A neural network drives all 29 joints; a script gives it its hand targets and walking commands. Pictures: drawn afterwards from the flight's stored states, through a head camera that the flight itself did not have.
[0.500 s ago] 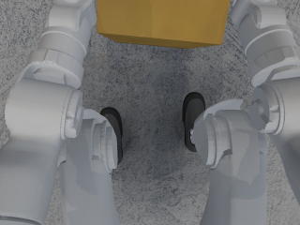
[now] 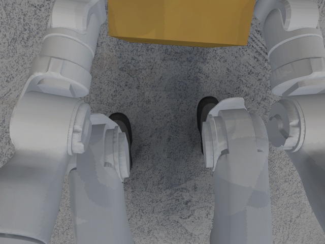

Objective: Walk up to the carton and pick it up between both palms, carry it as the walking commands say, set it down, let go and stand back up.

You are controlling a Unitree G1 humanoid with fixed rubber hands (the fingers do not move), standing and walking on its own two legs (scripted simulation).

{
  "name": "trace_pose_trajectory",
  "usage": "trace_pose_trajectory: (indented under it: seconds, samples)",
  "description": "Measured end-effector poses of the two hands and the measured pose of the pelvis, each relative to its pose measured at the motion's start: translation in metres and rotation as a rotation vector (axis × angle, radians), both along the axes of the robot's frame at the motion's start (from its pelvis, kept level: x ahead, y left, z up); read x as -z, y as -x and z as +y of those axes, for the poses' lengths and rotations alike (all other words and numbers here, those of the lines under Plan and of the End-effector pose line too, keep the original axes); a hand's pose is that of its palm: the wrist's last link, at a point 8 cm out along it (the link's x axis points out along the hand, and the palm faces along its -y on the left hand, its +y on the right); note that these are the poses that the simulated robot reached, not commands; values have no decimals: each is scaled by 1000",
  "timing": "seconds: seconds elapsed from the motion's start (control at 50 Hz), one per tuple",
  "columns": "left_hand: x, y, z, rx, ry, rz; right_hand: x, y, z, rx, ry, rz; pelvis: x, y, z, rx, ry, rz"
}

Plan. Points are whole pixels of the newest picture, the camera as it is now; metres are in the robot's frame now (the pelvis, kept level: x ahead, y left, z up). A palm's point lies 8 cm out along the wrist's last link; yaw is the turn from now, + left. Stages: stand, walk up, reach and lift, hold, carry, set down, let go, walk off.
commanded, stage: reach and lift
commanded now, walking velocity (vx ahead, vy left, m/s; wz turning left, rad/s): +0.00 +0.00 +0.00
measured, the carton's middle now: out of the picture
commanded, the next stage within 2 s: none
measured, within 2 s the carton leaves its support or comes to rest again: neither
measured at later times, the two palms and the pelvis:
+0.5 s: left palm out of the picture +0.56 +0.08 -0.12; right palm out of the picture +0.52 -0.22 -0.10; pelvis -0.01 -0.01 +0.03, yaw +0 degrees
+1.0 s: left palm out of the picture +0.54 +0.07 -0.05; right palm out of the picture +0.50 -0.22 -0.03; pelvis -0.02 +0.00 +0.07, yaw -1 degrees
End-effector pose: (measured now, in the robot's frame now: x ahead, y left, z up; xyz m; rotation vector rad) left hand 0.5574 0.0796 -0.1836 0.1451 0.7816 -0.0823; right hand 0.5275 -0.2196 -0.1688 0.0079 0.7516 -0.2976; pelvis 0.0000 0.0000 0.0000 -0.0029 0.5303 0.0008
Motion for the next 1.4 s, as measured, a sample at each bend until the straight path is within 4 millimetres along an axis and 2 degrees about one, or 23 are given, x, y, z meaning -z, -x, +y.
trace_pose_trajectory:
  seconds: [0.14, 0.3, 0.44, 0.6, 0.9, 1.1, 1.4]
  samples:
    - [-29, 5, -7, -16, 17, -13, -24, 12, -7, 31, -29, -26, -9, 6, -6, 15, -18, -42]
    - [-58, 3, -4, -37, 32, -42, -54, 7, -4, 28, -34, -63, -23, 13, -11, 22, -32, -54]
    - [-68, 0, -1, -42, 39, -54, -65, 2, -1, 26, -28, -76, -31, 13, -10, 20, -29, -45]
    - [-74, 7, 1, -37, 43, -47, -71, 12, 2, 30, -22, -71, -40, 9, -7, 15, -22, -48]
    - [-123, 16, -6, -55, 76, -74, -124, 23, -5, 51, -23, -107, -68, 19, -3, 13, -10, -91]
    - [-149, 23, -3, -64, 79, -83, -147, 28, -2, 47, -30, -118, -81, 24, -3, 23, -19, -110]
    - [-190, 32, 2, -64, 85, -80, -190, 38, 3, 49, -27, -116, -114, 28, 2, 28, -11, -137]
